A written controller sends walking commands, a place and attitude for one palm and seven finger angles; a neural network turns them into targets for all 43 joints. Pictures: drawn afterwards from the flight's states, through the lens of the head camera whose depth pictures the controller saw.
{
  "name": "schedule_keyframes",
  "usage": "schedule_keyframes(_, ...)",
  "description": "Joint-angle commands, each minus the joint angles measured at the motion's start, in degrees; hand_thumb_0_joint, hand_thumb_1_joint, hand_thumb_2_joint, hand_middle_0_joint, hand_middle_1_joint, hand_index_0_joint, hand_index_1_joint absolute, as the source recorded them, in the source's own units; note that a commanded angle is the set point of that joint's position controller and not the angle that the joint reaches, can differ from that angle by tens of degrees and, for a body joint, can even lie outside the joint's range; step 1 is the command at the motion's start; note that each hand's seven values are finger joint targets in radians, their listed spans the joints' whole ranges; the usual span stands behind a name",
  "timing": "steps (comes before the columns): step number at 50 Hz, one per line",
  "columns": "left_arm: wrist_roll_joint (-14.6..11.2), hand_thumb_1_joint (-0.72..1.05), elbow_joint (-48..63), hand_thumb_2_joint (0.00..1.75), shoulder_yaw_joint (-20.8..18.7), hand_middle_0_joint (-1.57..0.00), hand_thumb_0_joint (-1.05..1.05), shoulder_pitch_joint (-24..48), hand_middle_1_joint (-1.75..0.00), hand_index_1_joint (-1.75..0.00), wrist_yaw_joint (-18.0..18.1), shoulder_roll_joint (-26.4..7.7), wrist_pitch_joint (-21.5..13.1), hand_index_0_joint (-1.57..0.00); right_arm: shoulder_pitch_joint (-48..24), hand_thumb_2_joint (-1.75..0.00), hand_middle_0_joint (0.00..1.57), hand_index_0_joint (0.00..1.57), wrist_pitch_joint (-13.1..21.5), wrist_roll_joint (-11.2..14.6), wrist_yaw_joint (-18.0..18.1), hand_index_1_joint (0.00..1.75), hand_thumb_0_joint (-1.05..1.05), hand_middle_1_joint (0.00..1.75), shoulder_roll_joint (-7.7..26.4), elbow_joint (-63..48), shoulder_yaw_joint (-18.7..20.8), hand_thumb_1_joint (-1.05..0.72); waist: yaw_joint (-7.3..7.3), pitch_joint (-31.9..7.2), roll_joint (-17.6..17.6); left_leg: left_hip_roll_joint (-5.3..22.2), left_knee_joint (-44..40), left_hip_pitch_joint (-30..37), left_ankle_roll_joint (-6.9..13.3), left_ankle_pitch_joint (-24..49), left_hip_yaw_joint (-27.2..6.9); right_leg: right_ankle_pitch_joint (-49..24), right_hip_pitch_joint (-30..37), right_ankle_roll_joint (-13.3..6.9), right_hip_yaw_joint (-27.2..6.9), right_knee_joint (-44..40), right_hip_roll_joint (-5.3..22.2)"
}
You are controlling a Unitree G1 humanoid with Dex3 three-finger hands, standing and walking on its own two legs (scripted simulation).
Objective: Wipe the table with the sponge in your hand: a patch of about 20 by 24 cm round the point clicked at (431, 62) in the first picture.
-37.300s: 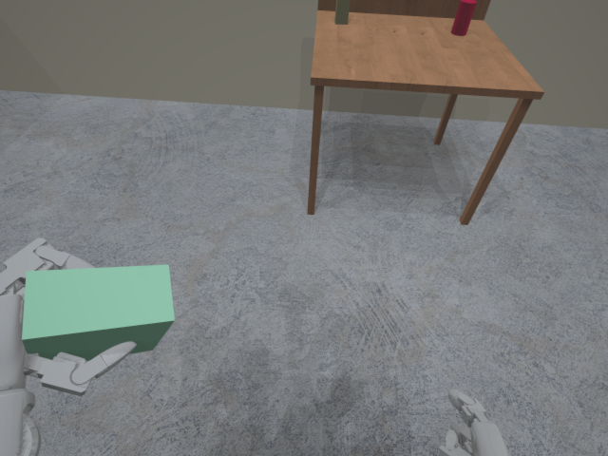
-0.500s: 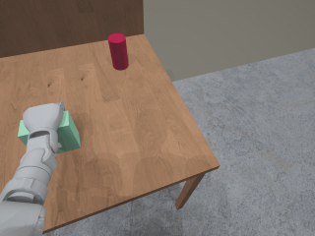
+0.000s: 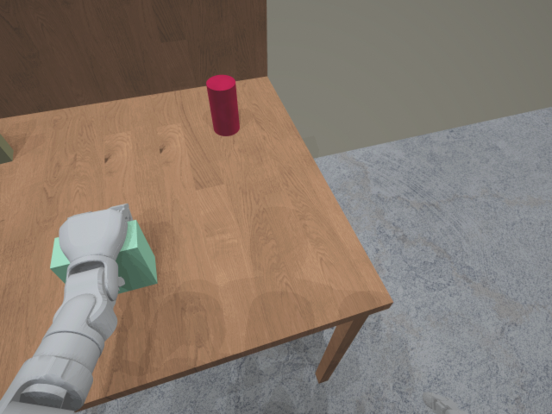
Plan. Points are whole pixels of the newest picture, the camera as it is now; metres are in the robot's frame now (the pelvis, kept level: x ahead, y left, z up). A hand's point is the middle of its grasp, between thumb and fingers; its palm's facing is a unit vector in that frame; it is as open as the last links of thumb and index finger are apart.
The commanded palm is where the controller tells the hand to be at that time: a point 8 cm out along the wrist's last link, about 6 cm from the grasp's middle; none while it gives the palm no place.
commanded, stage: wipe back along the first lane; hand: left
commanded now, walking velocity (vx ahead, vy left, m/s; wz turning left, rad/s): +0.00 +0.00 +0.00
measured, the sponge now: (113, 267) +0.34 +0.30 -0.04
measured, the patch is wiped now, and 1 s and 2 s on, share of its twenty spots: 1.00 1.00 1.00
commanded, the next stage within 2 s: lift the sponge slowly off the table in 0.66 s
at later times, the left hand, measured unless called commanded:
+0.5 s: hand (105, 284) +0.29 +0.28 +0.01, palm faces -0.05 -0.04 -1.00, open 9.9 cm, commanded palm +0.25 +0.26 +0.03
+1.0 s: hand (104, 304) +0.26 +0.27 +0.01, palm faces -0.07 -0.08 -0.99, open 9.9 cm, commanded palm +0.23 +0.26 +0.05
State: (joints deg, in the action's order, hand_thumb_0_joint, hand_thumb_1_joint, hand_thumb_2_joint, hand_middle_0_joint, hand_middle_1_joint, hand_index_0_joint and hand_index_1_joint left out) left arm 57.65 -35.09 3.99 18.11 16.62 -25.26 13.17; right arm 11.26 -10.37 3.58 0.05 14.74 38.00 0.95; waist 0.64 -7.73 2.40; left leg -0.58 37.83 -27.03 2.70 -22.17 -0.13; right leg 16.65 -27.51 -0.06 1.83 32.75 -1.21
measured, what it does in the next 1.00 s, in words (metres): stands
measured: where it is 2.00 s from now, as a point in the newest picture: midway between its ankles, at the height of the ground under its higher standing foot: outside the picture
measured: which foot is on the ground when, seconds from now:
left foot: down 0.00-1.00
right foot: down 0.00-1.00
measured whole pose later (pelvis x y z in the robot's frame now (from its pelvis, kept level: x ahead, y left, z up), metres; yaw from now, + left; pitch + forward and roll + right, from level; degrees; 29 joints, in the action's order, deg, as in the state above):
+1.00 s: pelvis -0.01 -0.01 +0.01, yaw +0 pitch +5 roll -1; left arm 57.3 -16.5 5.9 0.5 13.7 -21.9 16.2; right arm 6.9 -6.9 3.1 1.2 14.2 36.8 0.2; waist 3.5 -5.0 2.7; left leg -0.9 33.9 -19.0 2.3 -20.4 0.4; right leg 15.8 -20.6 -0.5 1.2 30.9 -1.0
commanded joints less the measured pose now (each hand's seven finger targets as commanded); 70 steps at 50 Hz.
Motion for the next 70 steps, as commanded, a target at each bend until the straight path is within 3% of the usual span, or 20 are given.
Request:
schedule_keyframes(1, -1.3, 0.1, 3.5, 1.3, -0.1, -1.2, 0.0, 0.6, -1.6, -1.6, -3.3, -4.7, 1.2, -1.2, -3.7, -0.9, 0.2, 0.2, 2.8, 0.2, 0.8, 0.3, 0.0, 0.3, 8.6, -7.1, 2.5, -0.9, 0.43, -9.5, -3.4, 0.3, -4.4, 5.9, -1.1, 27.0, -2.6, -20.7, 10.0, -4.2, 0.4, -1.3, -1.2)
schedule_keyframes(5, -1.6, 0.1, 6.0, 1.3, -2.8, -1.2, 0.0, -4.1, -1.6, -1.6, -3.6, -6.9, 0.9, -1.2, -4.7, -0.9, 0.2, 0.2, 3.5, 0.2, 0.9, 0.3, 0.0, 0.3, 8.8, -7.6, 2.3, -0.9, 1.78, -10.4, -3.5, 0.1, -4.7, 6.1, -1.1, 27.4, -2.5, -22.9, 12.4, -4.4, -0.4, -1.4, -1.1)
schedule_keyframes(9, -1.8, 0.1, 8.4, 1.3, -0.8, -1.2, 0.0, -6.4, -1.6, -1.6, -4.0, -4.5, 0.9, -1.2, -5.3, -0.9, 0.2, 0.2, 4.2, 0.2, 0.8, 0.3, 0.0, 0.3, 8.4, -8.2, 2.1, -0.9, 1.42, -8.8, -4.3, -0.2, -5.1, 6.0, -0.9, 26.4, -1.8, -24.2, 12.9, -4.0, -0.4, -1.9, -0.8)
schedule_keyframes(10, -1.9, 0.1, 9.6, 1.3, -3.6, -1.2, 0.0, -7.9, -1.6, -1.6, -3.8, -7.0, 0.8, -1.2, -5.7, -0.9, 0.2, 0.2, 4.4, 0.2, 0.9, 0.3, 0.0, 0.3, 8.5, -8.3, 2.2, -0.9, 2.48, -9.5, -3.5, -0.1, -5.5, 6.3, -1.1, 27.3, -2.3, -24.4, 13.7, -4.3, -0.9, -1.9, -0.8)
schedule_keyframes(16, -1.8, 0.1, 13.7, 1.3, 0.4, -1.2, 0.0, -11.2, -1.6, -1.6, -3.5, -2.0, 1.2, -1.2, -6.7, -0.9, 0.2, 0.2, 5.2, 0.1, 0.4, 0.3, 0.0, 0.3, 8.0, -8.9, 2.3, -0.9, 1.94, -8.4, -3.2, 0.2, -5.3, 7.9, -1.3, 28.7, -2.4, -23.9, 12.4, -4.0, -0.3, -1.8, -0.9)
schedule_keyframes(20, -2.2, 0.1, 15.3, 1.3, -2.2, -1.2, 0.0, -14.0, -1.6, -1.6, -3.0, -3.8, 1.8, -1.2, -8.0, -0.9, 0.2, 0.2, 5.4, 0.1, 0.6, 0.3, 0.0, 0.3, 8.2, -9.0, 2.4, -0.9, 2.96, -8.2, -4.1, 0.1, -6.0, 7.5, -1.4, 27.2, -2.7, -23.4, 13.4, -4.3, -0.9, -2.0, -0.9)
schedule_keyframes(23, -2.4, 0.1, 16.3, 1.3, 1.0, -1.2, 0.0, -15.9, -1.6, -1.6, -2.9, 0.0, 2.3, -1.2, -8.3, -0.9, 0.2, 0.2, 5.8, 0.1, 0.5, 0.3, 0.0, 0.3, 7.6, -9.3, 2.4, -0.9, 2.65, -7.1, -4.5, 0.3, -5.8, 8.1, -1.4, 27.5, -2.6, -22.3, 12.3, -4.1, -0.1, -2.0, -1.0)
schedule_keyframes(30, -2.3, 0.1, 19.0, 1.3, 0.1, -1.2, 0.0, -18.3, -1.6, -1.6, -2.5, -0.5, 3.4, -1.2, -10.0, -0.9, 0.2, 0.2, 6.0, 0.1, 0.6, 0.3, 0.0, 0.3, 7.7, -9.5, 2.2, -0.9, 3.49, -7.0, -4.7, 0.4, -6.7, 8.2, -1.6, 25.3, -3.1, -19.8, 12.5, -4.4, -0.6, -2.0, -1.1)
schedule_keyframes(32, -2.5, 0.1, 20.6, 1.3, 2.9, -1.2, 0.0, -18.8, -1.6, -1.6, -2.5, 2.5, 3.5, -1.2, -10.3, -0.9, 0.2, 0.2, 6.2, 0.1, 0.5, 0.3, 0.0, 0.3, 7.1, -9.8, 2.1, -0.9, 2.98, -6.1, -4.8, 0.3, -6.5, 8.3, -1.5, 24.4, -2.8, -19.6, 12.1, -4.2, -0.3, -2.2, -1.0)
schedule_keyframes(35, -2.9, 0.1, 21.4, 1.3, -0.5, -1.2, 0.0, -23.6, -1.6, -1.6, -2.2, -0.1, 3.4, -1.2, -11.0, -0.9, 0.2, 0.2, 6.4, 0.1, 0.4, 0.3, 0.0, 0.3, 7.2, -10.0, 2.1, -0.9, 4.28, -6.4, -5.5, 0.2, -7.0, 7.8, -1.6, 24.7, -3.0, -20.9, 13.7, -4.4, -1.2, -2.1, -1.0)
schedule_keyframes(37, -2.7, 0.1, 22.2, 1.3, 1.7, -1.2, 0.0, -19.5, -1.6, -1.6, -2.2, 1.3, 3.8, -1.2, -11.0, -0.9, 0.2, 0.2, 6.2, 0.1, 0.7, 0.3, 0.0, 0.3, 7.1, -9.9, 1.9, -0.9, 3.04, -4.7, -5.4, 0.2, -7.3, 7.4, -1.4, 21.9, -2.7, -18.8, 12.4, -4.2, -0.7, -2.5, -0.9)
schedule_keyframes(40, -2.1, 0.1, 21.8, 1.3, -2.1, -1.2, 0.0, -14.5, -1.6, -1.6, -2.1, -3.7, 4.7, -1.2, -11.1, -0.9, 0.2, 0.2, 5.7, -0.1, 1.5, 0.3, 0.0, 0.3, 7.7, -9.3, 1.8, -0.9, 3.48, -3.6, -5.5, -0.1, -8.3, 7.0, -1.1, 18.4, -2.8, -15.2, 12.4, -4.5, -1.5, -3.5, -1.0)
schedule_keyframes(44, -1.4, 0.1, 22.1, 1.3, -0.8, -1.2, 0.0, -12.3, -1.6, -1.6, -3.0, -3.3, 4.1, -1.2, -11.4, -0.9, 0.2, 0.2, 6.0, -0.1, 2.0, 0.3, 0.0, 0.3, 7.2, -9.1, 1.5, -0.9, 3.35, -4.8, -3.5, -0.6, -8.5, 8.6, -0.8, 19.1, -2.3, -15.5, 13.4, -4.5, -1.4, -3.9, -0.8)
schedule_keyframes(48, -1.0, 0.1, 25.2, 1.3, -0.7, -1.2, 0.0, -13.5, -1.6, -1.6, -3.3, -3.3, 2.5, -1.2, -11.7, -0.9, 0.2, 0.2, 6.6, -0.3, 1.7, 0.3, 0.0, 0.3, 6.7, -9.5, 1.8, -0.9, 3.7, -6.6, -0.7, -0.4, -8.4, 10.5, -0.9, 22.2, -2.8, -17.4, 14.5, -4.8, -1.4, -3.6, -1.0)
schedule_keyframes(52, -1.4, 0.1, 27.8, 1.3, -1.6, -1.2, 0.0, -13.9, -1.6, -1.6, -3.0, -3.5, 1.4, -1.2, -11.6, -0.9, 0.2, 0.2, 7.0, -0.7, 1.5, 0.3, 0.0, 0.3, 6.7, -9.5, 2.2, -0.9, 3.52, -7.2, -2.7, -0.2, -8.4, 11.1, -0.7, 23.4, -2.8, -19.8, 15.5, -4.5, -1.7, -4.0, -0.9)
schedule_keyframes(55, -1.4, 0.1, 29.1, 1.3, -4.5, -1.2, 0.0, -13.1, -1.6, -1.6, -2.5, -6.7, 1.4, -1.2, -12.4, -0.9, 0.2, 0.2, 6.8, -0.7, 1.7, 0.3, 0.0, 0.3, 7.1, -9.2, 2.2, -0.9, 4.06, -6.7, -1.9, -0.3, -9.4, 11.1, -0.8, 22.9, -3.2, -19.3, 16.2, -4.7, -2.6, -4.5, -1.0)
schedule_keyframes(57, -1.2, 0.1, 31.0, 1.3, -1.2, -1.2, 0.0, -11.4, -1.6, -1.6, -2.5, -3.8, 1.3, -1.2, -12.5, -0.9, 0.2, 0.2, 7.1, -0.7, 1.6, 0.3, 0.0, 0.3, 6.5, -9.4, 2.2, -0.9, 3.43, -6.4, -0.8, -0.3, -9.3, 12.4, -0.6, 22.9, -2.9, -18.7, 15.6, -4.4, -1.8, -4.8, -0.8)
schedule_keyframes(65, -0.5, 0.1, 33.7, 1.3, -3.1, -1.2, 0.0, -6.2, -1.6, -1.6, -3.1, -7.1, 1.5, -1.2, -13.9, -0.9, 0.2, 0.2, 7.3, -0.9, 2.1, 0.3, 0.0, 0.3, 6.6, -8.7, 2.0, -0.9, 4.03, -7.5, 0.2, -0.4, -10.7, 14.9, -0.6, 22.8, -3.5, -16.8, 16.9, -4.8, -2.7, -5.9, -1.1)
schedule_keyframes(68, -0.4, 0.1, 34.6, 1.3, -1.5, -1.2, 0.0, -7.0, -1.6, -1.6, -3.4, -5.6, 0.9, -1.2, -13.7, -0.9, 0.2, 0.2, 7.7, -1.2, 2.1, 0.3, 0.0, 0.3, 6.2, -8.7, 2.1, -0.9, 3.88, -7.9, 0.2, -0.4, -10.4, 15.8, -0.5, 25.0, -3.1, -19.5, 17.7, -4.7, -2.3, -5.9, -0.8)
schedule_keyframes(70, -0.4, 0.1, 34.5, 1.3, -4.9, -1.2, 0.0, -6.6, -1.6, -1.6, -3.3, -8.8, 0.9, -1.2, -14.2, -0.9, 0.2, 0.2, 7.5, -1.2, 2.1, 0.3, 0.0, 0.3, 6.5, -8.4, 1.9, -0.9, 4.41, -7.8, -0.1, -0.4, -11.2, 15.6, -0.6, 24.4, -3.5, -19.2, 18.6, -4.9, -3.1, -6.3, -1.1)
